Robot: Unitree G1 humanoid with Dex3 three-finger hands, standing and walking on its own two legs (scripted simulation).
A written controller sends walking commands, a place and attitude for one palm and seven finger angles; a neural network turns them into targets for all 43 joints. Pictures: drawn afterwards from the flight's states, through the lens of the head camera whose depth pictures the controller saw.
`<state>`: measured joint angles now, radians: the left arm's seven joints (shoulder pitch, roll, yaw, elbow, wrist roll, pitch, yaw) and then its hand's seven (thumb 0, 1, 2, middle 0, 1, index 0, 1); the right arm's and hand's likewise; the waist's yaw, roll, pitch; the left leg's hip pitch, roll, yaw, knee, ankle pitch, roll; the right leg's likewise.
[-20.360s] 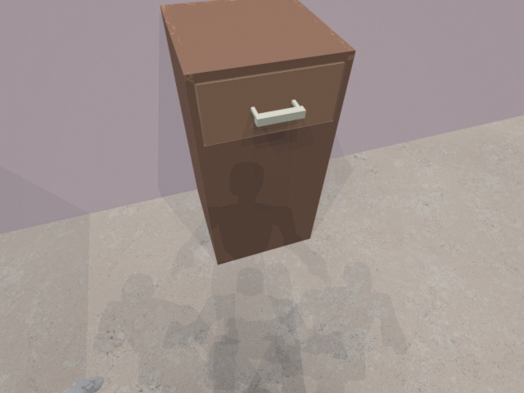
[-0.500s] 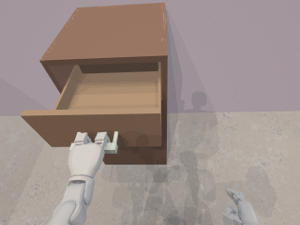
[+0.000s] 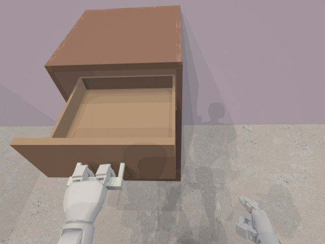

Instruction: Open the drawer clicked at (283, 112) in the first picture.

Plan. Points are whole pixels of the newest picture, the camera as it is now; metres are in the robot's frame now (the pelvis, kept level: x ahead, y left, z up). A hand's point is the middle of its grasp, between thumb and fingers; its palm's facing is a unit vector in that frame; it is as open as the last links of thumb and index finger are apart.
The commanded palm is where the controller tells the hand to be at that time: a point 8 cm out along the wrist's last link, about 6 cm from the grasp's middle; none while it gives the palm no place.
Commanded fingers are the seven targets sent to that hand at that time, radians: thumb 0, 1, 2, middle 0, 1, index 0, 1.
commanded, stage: pull the drawer open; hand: left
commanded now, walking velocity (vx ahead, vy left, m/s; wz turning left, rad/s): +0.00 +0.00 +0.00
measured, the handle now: (98, 175) +0.27 +0.20 +0.02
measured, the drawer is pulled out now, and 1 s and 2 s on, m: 0.28 0.30 0.30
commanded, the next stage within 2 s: open the thumb to release the handle in 0.40 s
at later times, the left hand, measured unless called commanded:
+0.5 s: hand (95, 211) +0.19 +0.19 +0.00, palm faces +0.02 -0.13 -0.99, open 6.1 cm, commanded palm +0.17 +0.20 +0.04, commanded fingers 0.00 0.83 0.87 -0.40 -1.34 -0.40 -1.34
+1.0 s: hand (91, 208) +0.20 +0.20 +0.00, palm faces +0.04 -0.10 -0.99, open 12.1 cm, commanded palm +0.17 +0.20 +0.04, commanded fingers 0.00 -0.50 0.30 -0.30 -1.20 -0.30 -1.20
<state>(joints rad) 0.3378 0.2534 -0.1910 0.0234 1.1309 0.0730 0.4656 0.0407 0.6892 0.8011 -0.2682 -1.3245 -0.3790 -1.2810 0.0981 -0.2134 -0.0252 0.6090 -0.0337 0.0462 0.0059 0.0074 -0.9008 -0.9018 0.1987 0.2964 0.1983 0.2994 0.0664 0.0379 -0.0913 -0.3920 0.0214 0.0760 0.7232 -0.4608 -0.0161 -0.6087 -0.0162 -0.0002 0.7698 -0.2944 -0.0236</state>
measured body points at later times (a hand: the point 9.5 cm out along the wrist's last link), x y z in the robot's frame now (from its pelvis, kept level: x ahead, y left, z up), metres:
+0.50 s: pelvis +0.00 +0.00 -0.01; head +0.04 -0.03 +0.44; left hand +0.18 +0.19 +0.05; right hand +0.21 -0.22 -0.11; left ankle -0.06 +0.13 -0.71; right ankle +0.05 -0.10 -0.71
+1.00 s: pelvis -0.01 +0.00 +0.00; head +0.02 -0.04 +0.44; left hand +0.19 +0.20 +0.05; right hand +0.22 -0.20 -0.10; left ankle -0.06 +0.13 -0.71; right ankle +0.05 -0.10 -0.71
